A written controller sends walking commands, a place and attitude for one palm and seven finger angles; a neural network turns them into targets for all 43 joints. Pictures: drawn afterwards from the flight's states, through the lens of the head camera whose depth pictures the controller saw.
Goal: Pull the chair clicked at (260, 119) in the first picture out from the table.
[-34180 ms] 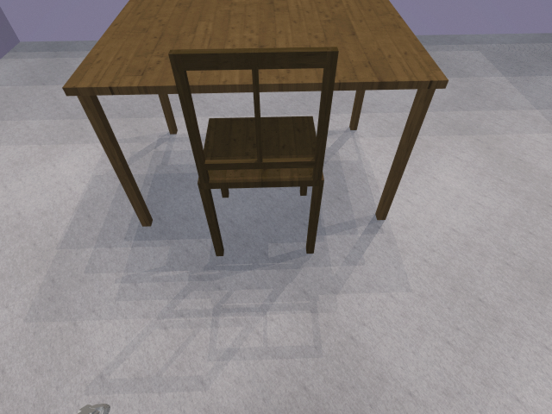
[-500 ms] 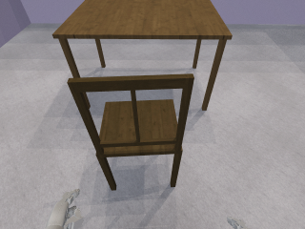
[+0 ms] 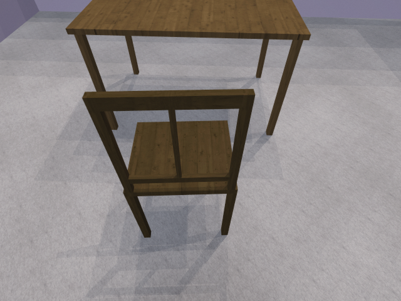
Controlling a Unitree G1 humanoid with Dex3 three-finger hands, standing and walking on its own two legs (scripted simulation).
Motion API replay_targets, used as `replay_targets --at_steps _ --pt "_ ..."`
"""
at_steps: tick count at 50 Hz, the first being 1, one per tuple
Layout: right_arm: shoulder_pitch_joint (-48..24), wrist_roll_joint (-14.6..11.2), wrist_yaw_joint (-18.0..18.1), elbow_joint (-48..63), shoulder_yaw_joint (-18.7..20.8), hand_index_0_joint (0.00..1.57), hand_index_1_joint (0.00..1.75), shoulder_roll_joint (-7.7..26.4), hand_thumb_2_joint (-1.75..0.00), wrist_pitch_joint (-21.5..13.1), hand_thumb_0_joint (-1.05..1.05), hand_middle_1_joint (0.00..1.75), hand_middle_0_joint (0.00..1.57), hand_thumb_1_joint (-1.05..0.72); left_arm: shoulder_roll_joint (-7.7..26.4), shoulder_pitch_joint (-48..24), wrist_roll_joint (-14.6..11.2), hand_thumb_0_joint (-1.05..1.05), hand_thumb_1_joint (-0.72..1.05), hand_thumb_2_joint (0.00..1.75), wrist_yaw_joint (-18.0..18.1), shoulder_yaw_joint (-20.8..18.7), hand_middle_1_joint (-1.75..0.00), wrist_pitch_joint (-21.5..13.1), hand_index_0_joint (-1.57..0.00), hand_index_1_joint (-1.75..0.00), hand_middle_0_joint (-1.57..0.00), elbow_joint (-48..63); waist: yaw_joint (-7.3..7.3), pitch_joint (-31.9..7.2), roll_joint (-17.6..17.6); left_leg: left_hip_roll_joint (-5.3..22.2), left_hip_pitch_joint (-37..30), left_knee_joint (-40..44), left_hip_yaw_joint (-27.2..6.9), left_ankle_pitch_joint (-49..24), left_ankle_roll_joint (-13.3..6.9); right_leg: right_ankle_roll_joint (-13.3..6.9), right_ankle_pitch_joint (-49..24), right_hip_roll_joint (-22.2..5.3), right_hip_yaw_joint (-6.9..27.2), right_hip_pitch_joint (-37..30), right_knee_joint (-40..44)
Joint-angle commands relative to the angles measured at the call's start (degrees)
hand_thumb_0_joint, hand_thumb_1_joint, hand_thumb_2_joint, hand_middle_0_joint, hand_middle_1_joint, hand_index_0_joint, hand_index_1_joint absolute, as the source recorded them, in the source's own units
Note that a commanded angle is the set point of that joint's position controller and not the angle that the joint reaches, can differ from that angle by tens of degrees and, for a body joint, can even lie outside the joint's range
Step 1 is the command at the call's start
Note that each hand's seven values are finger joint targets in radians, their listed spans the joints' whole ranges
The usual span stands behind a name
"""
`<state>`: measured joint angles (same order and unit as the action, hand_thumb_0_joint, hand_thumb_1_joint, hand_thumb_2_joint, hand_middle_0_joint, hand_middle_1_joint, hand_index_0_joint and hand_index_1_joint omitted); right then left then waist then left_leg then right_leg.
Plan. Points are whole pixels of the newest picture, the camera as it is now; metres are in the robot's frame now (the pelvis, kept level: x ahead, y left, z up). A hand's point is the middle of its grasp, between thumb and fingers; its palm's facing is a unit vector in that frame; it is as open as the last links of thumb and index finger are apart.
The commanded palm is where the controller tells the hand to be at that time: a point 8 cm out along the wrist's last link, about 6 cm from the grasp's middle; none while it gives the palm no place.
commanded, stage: let the arm hang, fingers relaxed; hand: left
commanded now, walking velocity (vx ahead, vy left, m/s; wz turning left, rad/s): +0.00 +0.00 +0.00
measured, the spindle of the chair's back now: (176, 147) +0.54 +0.12 -0.08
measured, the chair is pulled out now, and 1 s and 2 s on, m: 0.57 0.57 0.57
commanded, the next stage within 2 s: look to check the result in 0.42 s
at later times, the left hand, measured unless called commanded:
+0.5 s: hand out of the picture +0.00 +0.15 -0.17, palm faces +0.05 -0.98 -0.17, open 7.3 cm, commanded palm none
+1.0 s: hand out of the picture +0.01 +0.14 -0.17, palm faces +0.05 -0.98 -0.17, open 7.3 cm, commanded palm none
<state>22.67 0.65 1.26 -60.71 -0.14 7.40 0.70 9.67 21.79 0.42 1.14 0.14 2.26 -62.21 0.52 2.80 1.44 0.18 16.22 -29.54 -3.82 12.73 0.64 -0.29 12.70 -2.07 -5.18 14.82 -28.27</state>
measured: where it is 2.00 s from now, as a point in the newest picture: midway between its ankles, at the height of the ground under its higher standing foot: outside the picture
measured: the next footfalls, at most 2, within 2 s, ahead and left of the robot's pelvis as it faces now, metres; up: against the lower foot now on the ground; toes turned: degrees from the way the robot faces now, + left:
none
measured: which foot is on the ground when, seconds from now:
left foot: down 0.00-1.00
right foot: down 0.00-1.00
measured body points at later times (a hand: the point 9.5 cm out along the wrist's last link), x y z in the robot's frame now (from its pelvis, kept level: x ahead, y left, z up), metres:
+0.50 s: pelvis +0.01 -0.01 +0.00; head +0.03 -0.01 +0.45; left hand +0.00 +0.20 -0.16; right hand -0.01 -0.21 -0.16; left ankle +0.04 +0.13 -0.74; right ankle +0.03 -0.12 -0.74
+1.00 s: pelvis +0.01 -0.02 +0.00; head +0.03 -0.02 +0.45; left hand +0.01 +0.19 -0.16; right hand -0.01 -0.22 -0.16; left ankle +0.04 +0.13 -0.74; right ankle +0.03 -0.12 -0.74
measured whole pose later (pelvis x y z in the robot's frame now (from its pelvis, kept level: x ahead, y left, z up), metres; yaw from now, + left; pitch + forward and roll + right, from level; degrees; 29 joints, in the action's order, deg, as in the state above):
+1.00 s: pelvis +0.01 -0.02 +0.00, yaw +0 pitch -1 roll +0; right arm 19.6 0.5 2.1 -61.2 -0.2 6.5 -0.2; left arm 7.0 17.5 0.3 1.5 -0.1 1.3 -60.7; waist 0.4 3.2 0.9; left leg 1.6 14.0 -28.0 -4.2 13.1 2.3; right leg -1.5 13.6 -0.7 -5.6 13.1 -27.8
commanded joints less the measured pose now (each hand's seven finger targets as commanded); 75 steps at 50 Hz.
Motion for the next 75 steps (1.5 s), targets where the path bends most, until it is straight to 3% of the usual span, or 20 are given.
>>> replay_targets --at_steps 1,5,12,15,16,20,25,30,32,39,41,45,47,58,60,61,65,67,72,75 --pt "5.0 0.1 0.7 1.2 1.2 0.2 0.3 4.3 -0.9 -0.9 0.0 0.3 0.2 -0.9 4.4 2.9 0.0 0.0 0.9 0.9 0.7 -0.7 -0.3 -1.5 -0.2 -0.3 -0.2 1.9 -0.2 3.1 -1.4 3.1 3.6 7.5 -3.6 6.6 -4.0 -3.5 9.8 -3.5 5.3 1.1 7.9" --pt "4.8 0.1 0.8 1.0 1.1 0.2 0.3 3.1 -0.9 -1.1 0.0 0.3 0.2 -0.9 3.3 2.8 0.0 0.0 0.9 0.9 0.8 -0.8 -0.3 -1.7 -0.2 -0.3 -0.2 1.8 -0.28 2.9 -2.6 2.8 3.0 6.1 -2.8 3.8 -3.6 -3.5 8.3 -4.1 5.6 1.1 7.8" --pt "3.5 0.1 1.1 1.1 1.1 0.2 0.3 2.5 -0.9 -1.2 0.0 0.3 0.2 -0.9 2.4 1.9 0.0 0.0 0.9 0.9 1.0 -1.0 -0.3 -1.7 -0.2 -0.3 -0.2 2.3 -0.07 3.8 1.6 3.5 3.4 6.7 -3.1 0.9 -3.5 -3.3 4.3 -3.5 5.3 0.1 6.9" --pt "3.7 0.0 1.2 1.1 1.1 0.2 0.3 2.5 -0.9 -1.3 0.0 0.3 0.2 -0.9 2.1 1.7 -0.1 0.0 0.9 0.9 0.9 -1.1 -0.3 -1.8 -0.2 -0.3 -0.2 2.4 -0.14 2.5 -0.4 3.5 2.7 6.3 -3.0 0.0 -3.4 -3.4 3.4 -3.7 5.4 -0.8 6.8" --pt "3.4 0.0 1.3 1.0 1.1 0.2 0.3 2.4 -0.9 -1.2 0.0 0.3 0.2 -0.9 2.0 1.6 0.0 0.0 0.9 0.9 0.9 -1.0 -0.3 -1.7 -0.2 -0.3 -0.2 2.4 -0.14 3.8 0.2 3.6 2.6 6.9 -3.2 0.8 -3.6 -3.6 3.9 -3.4 5.1 0.0 7.2" --pt "3.4 0.0 1.3 1.3 1.1 0.2 0.3 2.9 -0.9 -1.4 0.0 0.3 0.2 -0.9 2.0 1.3 -0.1 0.0 0.9 0.9 0.9 -1.1 -0.3 -1.8 -0.2 -0.3 -0.2 2.8 -0.35 1.3 -0.7 3.7 1.0 6.4 -3.0 -0.9 -3.5 -3.4 2.6 -3.7 5.3 -1.0 6.9" --pt "3.1 0.0 1.3 1.3 1.1 0.2 0.3 3.2 -0.9 -1.4 0.0 0.3 0.2 -0.9 2.3 0.9 -0.1 0.0 0.9 0.9 0.9 -1.2 -0.3 -1.9 -0.2 -0.3 -0.2 3.1 -0.3 1.1 -1.0 3.8 0.5 6.3 -2.7 -2.1 -3.3 -3.4 1.9 -3.9 5.2 -1.6 7.0" --pt "2.9 0.0 1.3 1.2 1.1 0.2 0.3 3.3 -0.9 -1.3 0.0 0.3 0.2 -0.9 2.5 0.7 -0.1 0.0 0.9 0.9 0.9 -1.2 -0.3 -1.9 -0.2 -0.3 -0.2 3.2 -0.32 1.2 -2.1 3.7 0.3 6.2 -2.5 -2.0 -3.2 -3.4 2.3 -3.9 5.3 -1.6 7.5" --pt "2.9 0.0 1.3 1.1 1.0 0.2 0.3 3.4 -0.9 -1.3 0.0 0.3 0.2 -0.9 2.6 0.3 -0.1 0.0 0.9 0.9 0.9 -1.1 -0.3 -1.7 -0.2 -0.3 -0.2 3.2 -0.4 2.7 -0.3 3.8 0.9 6.5 -2.6 -1.7 -3.2 -3.4 2.6 -3.7 5.2 -0.9 7.5" --pt "2.8 0.0 1.3 0.8 0.9 0.2 0.3 3.3 -0.9 -1.2 0.0 0.3 0.2 -0.9 2.6 0.5 -0.1 0.0 0.9 0.9 0.9 -1.2 -0.3 -1.9 -0.2 -0.3 -0.2 3.1 -0.33 1.8 -1.5 3.8 0.0 6.2 -2.2 -1.8 -3.1 -3.5 2.8 -3.9 5.5 -1.3 8.0" --pt "2.7 0.0 1.3 0.9 1.0 0.2 0.3 3.1 -0.9 -1.1 0.0 0.3 0.2 -0.9 2.8 0.2 -0.1 0.0 0.9 0.9 0.9 -1.1 -0.3 -1.8 -0.2 -0.3 -0.2 3.1 -0.45 3.3 -1.4 3.6 0.2 6.4 -2.0 -1.0 -3.1 -3.7 3.8 -3.7 5.6 -0.4 8.5" --pt "3.1 0.0 1.3 0.6 0.9 0.2 0.3 3.3 -0.9 -1.3 0.0 0.3 0.2 -0.9 2.8 0.1 -0.2 0.0 0.9 0.9 0.9 -1.2 -0.3 -2.0 -0.2 -0.3 -0.2 3.2 -0.46 1.2 -1.7 3.7 -0.5 5.8 -1.9 -3.1 -2.9 -3.6 1.9 -4.0 5.6 -2.0 7.9" --pt "2.7 0.0 1.3 0.5 0.9 0.2 0.3 3.2 -0.9 -1.2 0.0 0.3 0.2 -0.9 2.7 0.1 -0.2 0.0 0.9 0.9 0.9 -1.2 -0.3 -1.8 -0.2 -0.3 -0.2 3.1 -0.34 2.9 -0.5 3.8 0.2 6.3 -2.1 -2.0 -3.0 -3.6 2.8 -3.7 5.5 -1.0 8.1" --pt "3.1 0.0 1.4 0.3 0.9 0.2 0.3 3.0 -0.9 -1.3 0.0 0.3 0.2 -0.9 2.7 0.4 -0.2 0.0 0.9 0.9 0.9 -1.3 -0.3 -2.0 -0.2 -0.3 -0.2 3.0 -0.21 2.0 -1.9 3.5 0.1 5.7 -2.0 -3.3 -3.0 -3.7 1.8 -4.0 5.4 -2.5 8.1" --pt "3.3 0.0 1.3 0.2 0.9 0.2 0.3 3.0 -0.9 -1.2 0.0 0.3 0.2 -0.9 2.8 0.4 -0.2 0.0 0.9 0.9 0.8 -1.3 -0.3 -2.0 -0.2 -0.3 -0.2 3.1 -0.4 1.5 -1.3 3.4 -0.3 5.4 -1.9 -2.8 -2.8 -3.7 2.7 -4.1 5.5 -2.2 8.3" --pt "3.2 0.0 1.4 0.2 0.9 0.2 0.3 2.9 -0.9 -1.1 0.0 0.3 0.2 -0.9 2.7 0.1 -0.2 0.0 0.9 0.9 0.9 -1.2 -0.3 -1.9 -0.2 -0.3 -0.2 3.0 -0.38 3.2 -1.1 3.6 0.3 6.1 -2.2 -2.2 -3.0 -3.8 3.0 -3.8 5.2 -1.6 8.5" --pt "3.1 0.0 1.4 0.2 0.9 0.2 0.3 3.1 -0.9 -1.3 0.0 0.3 0.2 -0.9 2.5 0.6 -0.2 0.0 0.9 0.9 0.9 -1.3 -0.3 -2.0 -0.2 -0.3 -0.2 3.1 -0.27 1.6 -0.7 3.8 -0.1 6.1 -2.4 -3.0 -3.0 -3.6 1.4 -3.8 5.0 -2.6 7.8" --pt "3.2 0.0 1.4 0.2 1.0 0.2 0.3 3.1 -0.9 -1.2 0.0 0.3 0.2 -0.9 2.5 0.4 -0.2 0.0 0.9 0.9 0.9 -1.2 -0.3 -1.9 -0.2 -0.3 -0.2 3.0 -0.31 3.6 -1.1 3.8 1.1 6.7 -2.6 -1.5 -3.2 -3.6 2.8 -3.7 5.1 -1.8 8.2" --pt "3.3 0.0 1.4 0.4 1.0 0.2 0.3 3.3 -0.9 -1.2 0.0 0.3 0.2 -0.9 2.6 0.6 -0.1 0.0 0.9 0.9 0.9 -1.3 -0.3 -1.8 -0.2 -0.3 -0.2 3.2 -0.29 3.4 0.7 3.8 1.6 7.5 -3.0 0.5 -3.3 -3.5 3.6 -3.3 5.1 -2.0 7.9" --pt "3.4 0.0 1.4 0.6 1.0 0.2 0.3 3.4 -0.9 -1.4 0.0 0.3 0.2 -0.9 2.4 0.7 -0.2 0.0 0.9 0.9 0.9 -1.4 -0.3 -1.9 -0.2 -0.3 -0.2 3.3 -0.27 2.1 -0.3 3.9 1.3 7.5 -3.1 0.5 -3.3 -3.4 3.1 -3.3 5.0 -2.5 7.5"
